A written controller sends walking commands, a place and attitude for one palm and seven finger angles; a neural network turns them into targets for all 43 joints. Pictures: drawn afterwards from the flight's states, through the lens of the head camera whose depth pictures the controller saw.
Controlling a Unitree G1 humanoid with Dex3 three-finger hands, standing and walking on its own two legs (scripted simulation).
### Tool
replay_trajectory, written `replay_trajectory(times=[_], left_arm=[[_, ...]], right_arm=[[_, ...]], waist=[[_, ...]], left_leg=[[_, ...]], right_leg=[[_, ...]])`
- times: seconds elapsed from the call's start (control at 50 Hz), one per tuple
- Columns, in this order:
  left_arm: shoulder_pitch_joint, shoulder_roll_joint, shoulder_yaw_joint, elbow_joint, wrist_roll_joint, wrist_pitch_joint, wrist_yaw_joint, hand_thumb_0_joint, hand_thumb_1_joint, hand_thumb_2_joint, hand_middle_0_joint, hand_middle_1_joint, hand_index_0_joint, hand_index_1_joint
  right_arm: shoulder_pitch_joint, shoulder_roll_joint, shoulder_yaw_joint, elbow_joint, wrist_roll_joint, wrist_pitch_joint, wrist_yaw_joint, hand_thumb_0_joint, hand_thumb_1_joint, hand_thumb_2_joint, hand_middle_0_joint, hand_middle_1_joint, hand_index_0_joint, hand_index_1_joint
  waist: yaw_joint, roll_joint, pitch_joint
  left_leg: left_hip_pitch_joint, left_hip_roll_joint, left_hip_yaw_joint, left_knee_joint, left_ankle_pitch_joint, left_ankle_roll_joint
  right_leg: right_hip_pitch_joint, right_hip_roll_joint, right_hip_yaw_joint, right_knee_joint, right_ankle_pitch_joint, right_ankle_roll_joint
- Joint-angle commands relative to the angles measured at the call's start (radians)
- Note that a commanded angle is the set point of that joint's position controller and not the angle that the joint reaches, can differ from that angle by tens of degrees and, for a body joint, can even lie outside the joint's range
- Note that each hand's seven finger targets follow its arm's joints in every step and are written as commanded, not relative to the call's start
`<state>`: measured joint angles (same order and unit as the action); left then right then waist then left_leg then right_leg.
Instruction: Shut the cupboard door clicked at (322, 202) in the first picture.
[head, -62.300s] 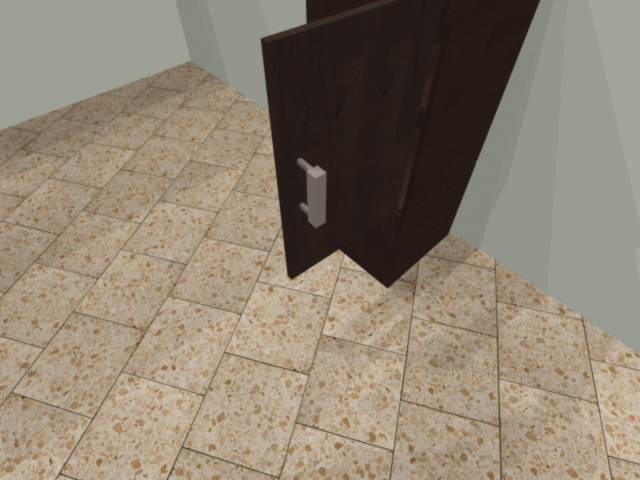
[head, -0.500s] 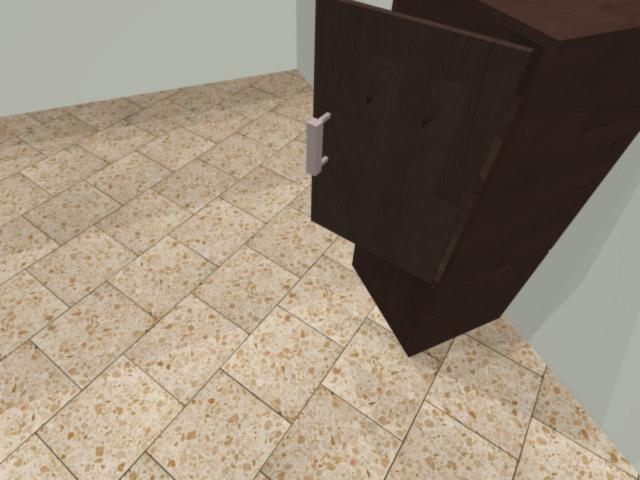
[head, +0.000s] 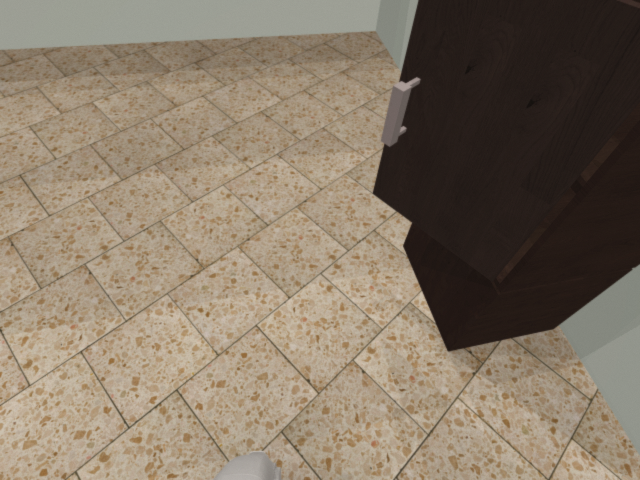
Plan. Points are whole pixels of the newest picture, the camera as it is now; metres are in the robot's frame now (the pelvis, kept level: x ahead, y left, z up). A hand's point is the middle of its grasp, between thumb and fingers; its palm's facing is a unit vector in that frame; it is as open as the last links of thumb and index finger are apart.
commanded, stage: walk to a spot facing it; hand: left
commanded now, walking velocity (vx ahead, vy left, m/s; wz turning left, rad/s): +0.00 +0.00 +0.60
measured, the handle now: (401, 111) +0.80 -0.16 -0.01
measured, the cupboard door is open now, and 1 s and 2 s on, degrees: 31 31 31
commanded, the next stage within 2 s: none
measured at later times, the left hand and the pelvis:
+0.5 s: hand out of the picture +0.02 +0.17 -0.12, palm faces +0.29 -0.90 -0.31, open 7.4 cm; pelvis +0.00 -0.06 +0.03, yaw +19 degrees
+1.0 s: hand out of the picture -0.07 +0.17 -0.14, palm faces +0.61 -0.74 -0.27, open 7.4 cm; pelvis +0.01 -0.05 +0.02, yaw +38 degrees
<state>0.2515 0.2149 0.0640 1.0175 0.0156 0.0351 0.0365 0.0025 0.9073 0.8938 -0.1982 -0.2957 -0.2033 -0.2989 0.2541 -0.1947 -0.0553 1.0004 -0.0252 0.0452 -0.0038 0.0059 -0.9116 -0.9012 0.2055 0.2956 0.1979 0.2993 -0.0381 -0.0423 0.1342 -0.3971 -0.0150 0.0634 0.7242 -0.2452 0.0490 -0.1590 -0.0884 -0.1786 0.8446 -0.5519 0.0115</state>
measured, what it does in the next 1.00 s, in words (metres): steps on the spot, turning left: right foot, then left foot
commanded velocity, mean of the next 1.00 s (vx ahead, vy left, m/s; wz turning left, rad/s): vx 0.00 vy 0.00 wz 0.60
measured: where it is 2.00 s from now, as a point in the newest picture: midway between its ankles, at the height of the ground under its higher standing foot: outside the picture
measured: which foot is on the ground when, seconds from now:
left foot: down 0.00-0.38, up 0.40-0.74, down 0.76-1.00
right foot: up 0.00-0.38, down 0.40-0.76, up 0.78-1.00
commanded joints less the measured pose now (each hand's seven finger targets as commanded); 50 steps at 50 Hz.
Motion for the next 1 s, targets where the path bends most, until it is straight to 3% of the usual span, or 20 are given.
replay_trajectory(times=[0.0,0.04,0.12,0.22,0.32,0.34,0.36,0.38,0.4,0.48,0.58,0.68,0.7,0.72,0.74,0.76,0.78,0.8,0.84,0.98], left_arm=[[-0.072,0.114,0.029,-0.163,0.0,-0.004,0.009,0.0,0.9,0.9,-0.2,-0.3,-0.2,-0.3],[-0.096,0.109,0.033,-0.157,0.008,0.003,0.0,0.0,0.9,0.9,-0.2,-0.3,-0.2,-0.3],[-0.06,0.089,0.032,-0.163,0.012,-0.002,-0.013,0.0,0.9,0.9,-0.2,-0.3,-0.2,-0.3],[-0.097,0.094,0.027,-0.202,0.012,-0.003,-0.011,0.0,0.9,0.9,-0.2,-0.3,-0.2,-0.3],[0.019,0.127,0.034,-0.19,0.005,-0.009,-0.007,0.0,0.9,0.9,-0.2,-0.3,-0.2,-0.3],[0.059,0.166,0.045,-0.185,0.01,-0.015,-0.003,0.0,0.9,0.9,-0.2,-0.3,-0.2,-0.3],[0.054,0.253,0.062,-0.198,0.026,-0.025,0.002,0.0,0.9,0.9,-0.2,-0.3,-0.2,-0.3],[-0.035,0.276,0.054,-0.221,0.024,-0.022,0.008,0.0,0.9,0.9,-0.2,-0.3,-0.2,-0.3],[-0.108,0.227,0.035,-0.234,0.017,-0.022,0.01,0.0,0.9,0.9,-0.2,-0.3,-0.2,-0.3],[-0.112,0.156,0.025,-0.226,0.013,-0.041,0.011,0.0,0.9,0.9,-0.2,-0.3,-0.2,-0.3],[0.068,0.201,0.043,-0.174,0.016,-0.036,0.008,0.0,0.9,0.9,-0.2,-0.3,-0.2,-0.3],[0.078,0.219,0.054,-0.17,0.018,-0.032,0.001,0.0,0.9,0.9,-0.2,-0.3,-0.2,-0.3],[0.065,0.22,0.054,-0.175,0.011,-0.032,-0.001,0.0,0.9,0.9,-0.2,-0.3,-0.2,-0.3],[0.062,0.197,0.049,-0.19,0.002,-0.03,-0.004,0.0,0.9,0.9,-0.2,-0.3,-0.2,-0.3],[0.036,0.118,0.028,-0.232,-0.005,-0.028,-0.011,0.0,0.9,0.9,-0.2,-0.3,-0.2,-0.3],[-0.037,0.12,0.018,-0.259,0.005,-0.014,-0.001,0.0,0.9,0.9,-0.2,-0.3,-0.2,-0.3],[-0.074,0.13,0.019,-0.273,0.006,-0.01,0.0,0.0,0.9,0.9,-0.2,-0.3,-0.2,-0.3],[-0.087,0.122,0.025,-0.248,0.008,-0.006,0.0,0.0,0.9,0.9,-0.2,-0.3,-0.2,-0.3],[-0.072,0.136,0.029,-0.223,0.005,0.001,-0.008,0.0,0.9,0.9,-0.2,-0.3,-0.2,-0.3],[-0.047,0.11,0.027,-0.221,0.006,0.001,-0.021,0.0,0.9,0.9,-0.2,-0.3,-0.2,-0.3]], right_arm=[[0.132,-0.247,-0.053,-0.036,-0.004,-0.016,-0.015,0.0,-0.9,-0.9,0.2,0.3,0.2,0.3],[0.025,-0.227,-0.044,-0.084,-0.014,-0.017,-0.019,0.0,-0.9,-0.9,0.2,0.3,0.2,0.3],[-0.012,-0.229,-0.05,-0.108,-0.013,-0.022,-0.02,0.0,-0.9,-0.9,0.2,0.3,0.2,0.3],[-0.005,-0.242,-0.066,-0.122,-0.012,-0.011,-0.012,0.0,-0.9,-0.9,0.2,0.3,0.2,0.3],[-0.073,-0.223,-0.076,-0.161,-0.003,0.003,-0.006,0.0,-0.9,-0.9,0.2,0.3,0.2,0.3],[-0.078,-0.188,-0.073,-0.169,0.006,0.006,-0.001,0.0,-0.9,-0.9,0.2,0.3,0.2,0.3],[-0.064,-0.12,-0.068,-0.182,0.014,0.005,0.003,0.0,-0.9,-0.9,0.2,0.3,0.2,0.3],[-0.074,-0.148,-0.074,-0.188,0.002,-0.002,0.004,0.0,-0.9,-0.9,0.2,0.3,0.2,0.3],[-0.051,-0.157,-0.073,-0.182,-0.007,0.003,0.011,0.0,-0.9,-0.9,0.2,0.3,0.2,0.3],[-0.055,-0.129,-0.054,-0.17,0.005,0.011,0.028,0.0,-0.9,-0.9,0.2,0.3,0.2,0.3],[-0.189,-0.101,-0.026,-0.202,0.009,0.009,0.034,0.0,-0.9,-0.9,0.2,0.3,0.2,0.3],[-0.14,-0.116,-0.025,-0.189,0.012,-0.004,0.029,0.0,-0.9,-0.9,0.2,0.3,0.2,0.3],[-0.077,-0.135,-0.03,-0.169,0.007,-0.009,0.027,0.0,-0.9,-0.9,0.2,0.3,0.2,0.3],[0.0,-0.199,-0.046,-0.149,0.002,-0.019,0.026,0.0,-0.9,-0.9,0.2,0.3,0.2,0.3],[0.078,-0.314,-0.077,-0.133,0.0,-0.026,0.016,0.0,-0.9,-0.9,0.2,0.3,0.2,0.3],[0.128,-0.323,-0.076,-0.104,0.012,-0.016,0.007,0.0,-0.9,-0.9,0.2,0.3,0.2,0.3],[0.097,-0.296,-0.065,-0.113,0.007,-0.013,-0.001,0.0,-0.9,-0.9,0.2,0.3,0.2,0.3],[0.044,-0.269,-0.058,-0.123,0.002,-0.019,-0.012,0.0,-0.9,-0.9,0.2,0.3,0.2,0.3],[-0.044,-0.232,-0.044,-0.151,-0.001,-0.018,-0.02,0.0,-0.9,-0.9,0.2,0.3,0.2,0.3],[-0.1,-0.242,-0.051,-0.174,-0.007,-0.014,-0.012,0.0,-0.9,-0.9,0.2,0.3,0.2,0.3]], waist=[[-0.037,0.15,-0.125],[-0.005,0.133,-0.066],[0.017,0.117,-0.167],[0.002,0.187,-0.199],[0.058,0.221,-0.221],[0.076,0.123,-0.229],[0.078,-0.159,-0.204],[0.061,-0.204,-0.145],[0.012,-0.079,-0.101],[-0.009,-0.14,-0.105],[0.082,-0.164,-0.131],[0.058,-0.201,-0.171],[0.021,-0.158,-0.205],[-0.023,-0.007,-0.269],[-0.065,0.331,-0.318],[-0.08,0.273,-0.321],[-0.064,0.168,-0.241],[-0.05,0.254,-0.211],[-0.013,0.238,-0.165],[0.021,0.205,-0.144]], left_leg=[[0.146,0.375,-0.604,-0.439,0.131,0.203],[-0.002,0.3,-0.575,-0.484,-0.161,0.146],[0.093,0.211,-0.467,-0.448,-0.077,0.115],[0.144,0.188,-0.502,-0.424,0.004,0.113],[0.022,0.101,-0.484,-0.35,0.016,0.051],[-0.082,0.035,-0.42,-0.264,-0.076,-0.002],[-0.256,-0.093,-0.242,0.005,-0.229,-0.083],[-0.268,-0.092,-0.162,0.285,-0.338,-0.1],[-0.232,-0.037,-0.189,0.428,-0.285,-0.083],[-0.232,0.023,-0.098,0.456,-0.176,-0.111],[-0.151,0.014,0.004,0.166,-0.202,-0.104],[0.042,-0.006,0.052,-0.104,-0.128,-0.071],[0.161,-0.009,0.047,-0.211,-0.013,-0.061],[0.384,0.093,-0.066,-0.279,0.276,-0.022],[0.572,0.39,-0.456,-0.284,0.754,0.135],[0.539,0.442,-0.453,-0.28,0.91,0.202],[0.446,0.416,-0.376,-0.295,0.767,0.195],[0.386,0.351,-0.365,-0.304,0.71,0.166],[0.309,0.284,-0.306,-0.318,0.598,0.135],[0.164,0.212,-0.336,-0.359,0.248,0.108]], right_leg=[[-0.302,0.002,0.205,0.358,-0.08,0.004],[-0.294,0.001,0.218,0.319,0.044,0.012],[-0.286,0.044,0.196,0.171,0.13,0.03],[-0.266,0.08,0.192,0.024,0.118,0.042],[0.006,0.12,0.17,-0.338,0.214,0.027],[0.118,0.048,0.225,-0.487,0.223,0.0],[0.173,-0.217,0.54,-0.646,0.081,-0.092],[0.012,-0.399,0.653,-0.65,0.229,-0.175],[-0.083,-0.359,0.514,-0.611,0.313,-0.188],[0.041,-0.214,0.23,-0.443,0.805,-0.147],[0.185,-0.221,0.156,-0.376,0.986,-0.123],[0.152,-0.239,0.101,-0.261,1.026,-0.091],[0.099,-0.224,0.058,-0.173,0.986,-0.058],[-0.076,-0.184,0.013,-0.004,0.777,-0.007],[-0.39,-0.03,0.007,0.22,-0.004,0.064],[-0.43,-0.029,0.134,0.298,-0.125,0.047],[-0.42,-0.05,0.156,0.301,-0.071,0.045],[-0.421,-0.047,0.164,0.303,-0.021,0.053],[-0.396,-0.036,0.183,0.291,0.068,0.06],[-0.249,0.04,0.144,0.005,0.133,0.057]])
